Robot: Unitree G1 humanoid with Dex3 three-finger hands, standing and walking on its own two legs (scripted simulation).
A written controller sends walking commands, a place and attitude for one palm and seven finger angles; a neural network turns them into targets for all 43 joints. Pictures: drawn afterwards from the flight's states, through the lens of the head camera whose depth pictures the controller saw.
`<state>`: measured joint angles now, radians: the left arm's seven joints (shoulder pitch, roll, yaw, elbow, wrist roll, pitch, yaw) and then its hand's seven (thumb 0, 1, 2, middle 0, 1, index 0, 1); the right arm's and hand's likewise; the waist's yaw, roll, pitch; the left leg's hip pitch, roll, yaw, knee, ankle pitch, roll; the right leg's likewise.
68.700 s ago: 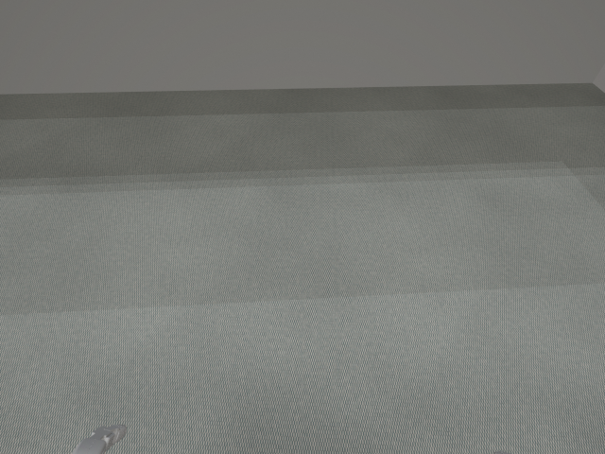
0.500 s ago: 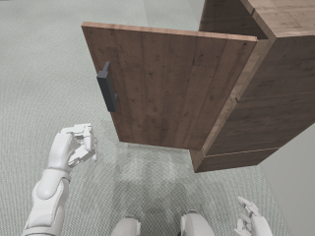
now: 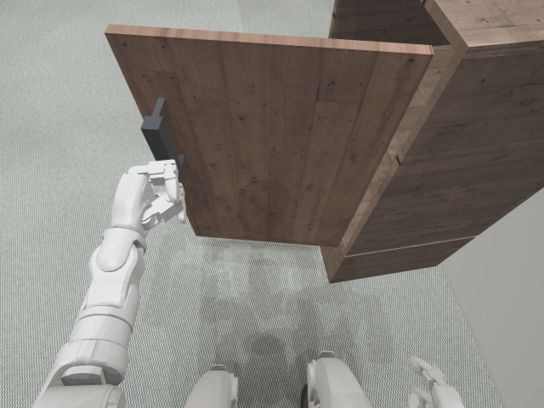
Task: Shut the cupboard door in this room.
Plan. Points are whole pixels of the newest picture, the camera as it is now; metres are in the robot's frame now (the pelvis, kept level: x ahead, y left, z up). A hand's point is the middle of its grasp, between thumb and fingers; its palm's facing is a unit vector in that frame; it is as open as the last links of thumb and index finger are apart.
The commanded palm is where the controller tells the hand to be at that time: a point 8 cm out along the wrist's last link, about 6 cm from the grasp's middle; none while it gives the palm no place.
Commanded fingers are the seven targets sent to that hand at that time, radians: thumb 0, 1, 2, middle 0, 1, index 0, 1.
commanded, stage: bring the fist close to the handle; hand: left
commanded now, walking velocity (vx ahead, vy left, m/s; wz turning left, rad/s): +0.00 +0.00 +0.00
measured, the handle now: (169, 145) +0.50 +0.16 +0.04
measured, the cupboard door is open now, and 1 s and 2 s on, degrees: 76 70 58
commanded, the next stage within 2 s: push the door shut along its arc in 0.36 s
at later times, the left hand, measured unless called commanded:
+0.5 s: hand (172, 201) +0.40 +0.14 +0.05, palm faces -0.11 -0.99 -0.04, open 3.1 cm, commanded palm +0.38 +0.20 +0.05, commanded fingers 0.00 0.90 0.90 -1.30 -1.50 -1.30 -1.50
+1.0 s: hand (182, 167) +0.46 +0.14 +0.05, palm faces -0.23 -0.97 -0.04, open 3.2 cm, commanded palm +0.45 +0.18 +0.05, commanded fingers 0.00 0.90 0.90 -1.30 -1.50 -1.30 -1.50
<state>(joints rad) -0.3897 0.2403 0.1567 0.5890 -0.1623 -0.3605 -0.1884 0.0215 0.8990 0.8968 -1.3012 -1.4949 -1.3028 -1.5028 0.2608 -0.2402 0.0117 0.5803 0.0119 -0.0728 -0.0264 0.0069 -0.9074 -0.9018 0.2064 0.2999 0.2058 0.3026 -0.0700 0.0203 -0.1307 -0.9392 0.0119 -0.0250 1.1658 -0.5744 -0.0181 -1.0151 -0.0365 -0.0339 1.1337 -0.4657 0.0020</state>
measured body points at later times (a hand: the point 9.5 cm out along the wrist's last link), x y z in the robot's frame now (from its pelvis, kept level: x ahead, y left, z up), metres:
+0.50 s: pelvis -0.01 +0.00 +0.00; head +0.09 +0.00 +0.44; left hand +0.40 +0.20 +0.05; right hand +0.10 -0.26 -0.11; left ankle -0.01 +0.13 -0.65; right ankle +0.04 -0.12 -0.65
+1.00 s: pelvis -0.02 +0.01 -0.01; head +0.11 +0.01 +0.42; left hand +0.46 +0.19 +0.05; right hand +0.03 -0.25 -0.13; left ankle -0.01 +0.13 -0.65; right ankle +0.04 -0.12 -0.65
